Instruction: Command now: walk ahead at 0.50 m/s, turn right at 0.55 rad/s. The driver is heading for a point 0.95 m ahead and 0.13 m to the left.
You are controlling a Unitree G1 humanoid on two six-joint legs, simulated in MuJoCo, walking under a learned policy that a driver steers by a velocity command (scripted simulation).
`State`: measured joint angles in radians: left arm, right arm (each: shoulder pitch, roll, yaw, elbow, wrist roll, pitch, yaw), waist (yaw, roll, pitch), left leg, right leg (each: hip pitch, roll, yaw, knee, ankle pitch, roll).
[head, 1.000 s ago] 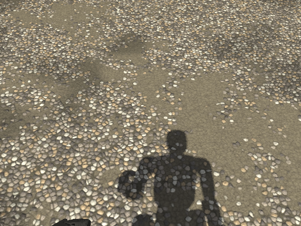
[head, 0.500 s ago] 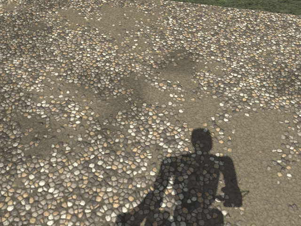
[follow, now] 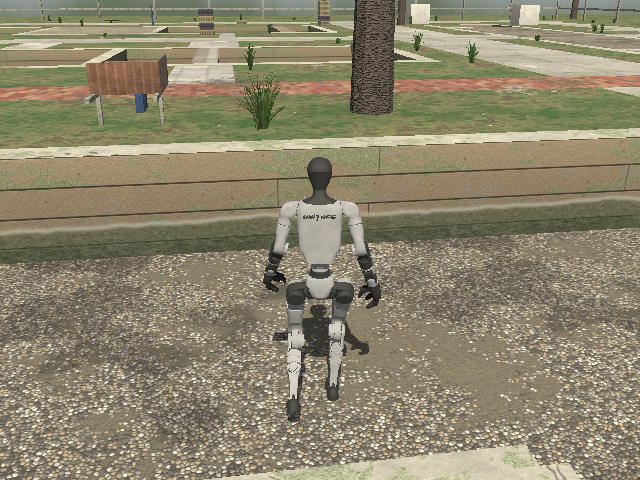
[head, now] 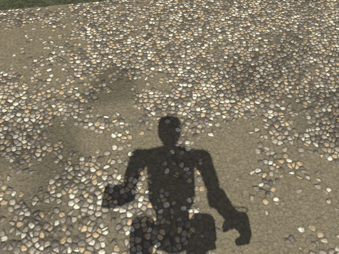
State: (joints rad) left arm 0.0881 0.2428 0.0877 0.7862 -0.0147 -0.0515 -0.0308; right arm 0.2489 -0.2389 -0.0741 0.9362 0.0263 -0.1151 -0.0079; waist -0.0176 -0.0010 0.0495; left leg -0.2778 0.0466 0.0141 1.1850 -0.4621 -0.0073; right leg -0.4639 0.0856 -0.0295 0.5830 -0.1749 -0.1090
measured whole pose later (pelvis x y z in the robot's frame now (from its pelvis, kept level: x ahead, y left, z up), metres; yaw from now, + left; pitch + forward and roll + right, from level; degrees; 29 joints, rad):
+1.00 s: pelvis +0.58 +0.04 +0.01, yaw +16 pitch +3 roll -1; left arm 0.07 0.25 0.06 0.68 0.00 -0.13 -0.02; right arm 0.36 -0.28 -0.07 0.78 0.03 -0.05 -0.01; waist -0.05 0.03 -0.01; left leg -0.25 -0.10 -0.17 0.94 -0.48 0.05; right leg -0.42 0.06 0.01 0.52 -0.15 -0.03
